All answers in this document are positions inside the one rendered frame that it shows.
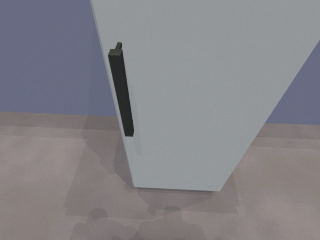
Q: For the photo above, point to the fridge door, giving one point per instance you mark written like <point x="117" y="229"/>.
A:
<point x="203" y="77"/>

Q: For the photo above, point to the handle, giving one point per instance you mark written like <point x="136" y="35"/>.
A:
<point x="117" y="66"/>

